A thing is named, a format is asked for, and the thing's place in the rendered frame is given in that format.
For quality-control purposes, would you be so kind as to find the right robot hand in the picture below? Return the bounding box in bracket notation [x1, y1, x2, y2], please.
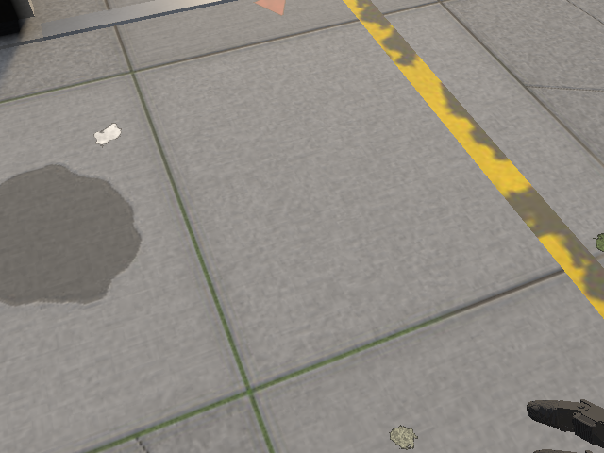
[527, 399, 604, 453]

